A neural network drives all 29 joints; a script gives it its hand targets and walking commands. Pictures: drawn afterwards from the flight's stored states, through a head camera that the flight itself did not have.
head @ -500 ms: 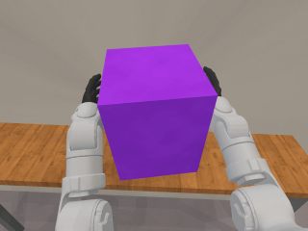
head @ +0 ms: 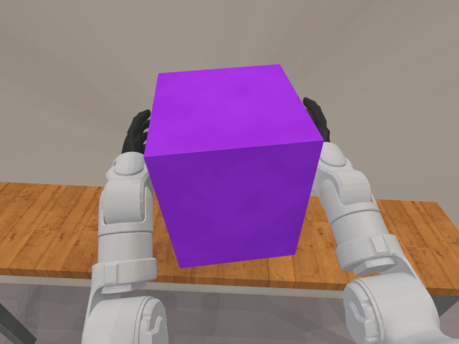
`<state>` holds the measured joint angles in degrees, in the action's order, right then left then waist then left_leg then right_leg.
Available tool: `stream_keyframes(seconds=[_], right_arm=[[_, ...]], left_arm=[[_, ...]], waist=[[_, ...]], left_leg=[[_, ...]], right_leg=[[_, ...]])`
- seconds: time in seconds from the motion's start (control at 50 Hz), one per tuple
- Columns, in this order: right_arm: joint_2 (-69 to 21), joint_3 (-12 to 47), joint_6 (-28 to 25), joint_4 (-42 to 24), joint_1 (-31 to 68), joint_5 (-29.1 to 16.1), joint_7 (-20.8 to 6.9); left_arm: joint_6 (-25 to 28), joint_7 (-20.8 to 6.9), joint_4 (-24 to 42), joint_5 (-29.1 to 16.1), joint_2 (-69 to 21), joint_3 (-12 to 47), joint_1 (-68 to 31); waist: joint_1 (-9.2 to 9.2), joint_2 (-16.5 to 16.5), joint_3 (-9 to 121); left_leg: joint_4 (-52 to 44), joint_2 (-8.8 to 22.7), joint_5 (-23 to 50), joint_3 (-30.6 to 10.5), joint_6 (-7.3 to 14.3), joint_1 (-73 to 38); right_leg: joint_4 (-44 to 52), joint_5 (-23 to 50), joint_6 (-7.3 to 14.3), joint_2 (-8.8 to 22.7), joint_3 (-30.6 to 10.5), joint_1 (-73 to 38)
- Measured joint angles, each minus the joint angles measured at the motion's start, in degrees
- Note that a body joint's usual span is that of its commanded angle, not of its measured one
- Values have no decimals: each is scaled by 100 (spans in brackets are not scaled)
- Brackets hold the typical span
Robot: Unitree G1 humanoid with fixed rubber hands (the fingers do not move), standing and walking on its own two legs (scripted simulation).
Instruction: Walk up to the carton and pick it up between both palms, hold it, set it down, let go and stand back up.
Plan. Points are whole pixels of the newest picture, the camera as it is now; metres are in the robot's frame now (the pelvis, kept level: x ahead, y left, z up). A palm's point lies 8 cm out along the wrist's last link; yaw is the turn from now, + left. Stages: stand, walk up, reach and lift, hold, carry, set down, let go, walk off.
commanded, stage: hold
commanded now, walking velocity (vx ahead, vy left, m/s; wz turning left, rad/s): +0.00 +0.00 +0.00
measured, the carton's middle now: (229, 167) +0.37 +0.00 +0.18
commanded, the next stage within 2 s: none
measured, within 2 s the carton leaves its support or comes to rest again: neither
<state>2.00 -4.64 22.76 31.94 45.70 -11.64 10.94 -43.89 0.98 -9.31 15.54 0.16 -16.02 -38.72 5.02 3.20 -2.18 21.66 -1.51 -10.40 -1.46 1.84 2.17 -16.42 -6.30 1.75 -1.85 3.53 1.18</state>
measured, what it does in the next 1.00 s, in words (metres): stands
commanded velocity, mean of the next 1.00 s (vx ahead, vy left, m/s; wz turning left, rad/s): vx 0.00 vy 0.00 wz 0.00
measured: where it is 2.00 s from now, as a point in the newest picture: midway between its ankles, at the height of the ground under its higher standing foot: outside the picture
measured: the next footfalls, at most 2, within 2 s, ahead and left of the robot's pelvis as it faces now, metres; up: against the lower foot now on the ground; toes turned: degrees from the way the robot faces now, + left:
none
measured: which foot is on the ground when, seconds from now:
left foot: down 0.00-1.00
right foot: down 0.00-1.00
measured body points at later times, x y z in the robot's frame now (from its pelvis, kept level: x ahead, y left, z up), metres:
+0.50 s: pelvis +0.00 +0.00 +0.00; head -0.04 +0.03 +0.45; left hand +0.38 +0.15 +0.21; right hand +0.39 -0.14 +0.22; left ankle +0.03 +0.10 -0.75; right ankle +0.04 -0.10 -0.75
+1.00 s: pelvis +0.00 +0.00 +0.00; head -0.05 +0.03 +0.45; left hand +0.38 +0.16 +0.21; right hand +0.39 -0.14 +0.22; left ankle +0.03 +0.10 -0.75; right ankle +0.04 -0.10 -0.75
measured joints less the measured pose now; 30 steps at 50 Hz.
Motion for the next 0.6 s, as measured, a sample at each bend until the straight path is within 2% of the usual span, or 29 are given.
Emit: stream_keyframes(seconds=[0.6], right_arm=[[19, 80, 26, -135, -129, -67, 17]], left_arm=[[-61, 10, 171, 22, -49, 33, 131]], waist=[[20, -19, -30]], left_leg=[[9, 1, -43, 10, 12, -74]], right_leg=[[16, -30, -12, -6, -22, -87]])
